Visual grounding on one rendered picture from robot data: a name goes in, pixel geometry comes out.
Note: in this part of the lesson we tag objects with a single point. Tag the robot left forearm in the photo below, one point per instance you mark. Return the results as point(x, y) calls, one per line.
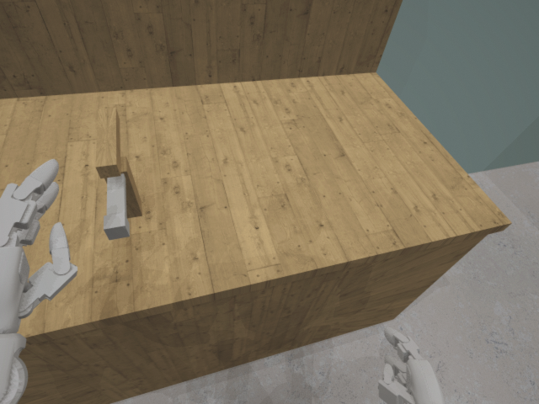
point(13, 371)

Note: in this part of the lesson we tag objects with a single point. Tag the counter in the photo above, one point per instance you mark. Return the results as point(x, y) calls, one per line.
point(278, 192)

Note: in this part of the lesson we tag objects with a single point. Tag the tap lever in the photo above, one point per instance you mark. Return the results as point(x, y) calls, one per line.
point(116, 224)

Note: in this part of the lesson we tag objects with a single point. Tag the left robot hand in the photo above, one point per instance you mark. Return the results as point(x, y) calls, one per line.
point(21, 207)

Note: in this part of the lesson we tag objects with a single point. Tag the right robot hand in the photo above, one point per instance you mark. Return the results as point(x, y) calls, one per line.
point(417, 383)

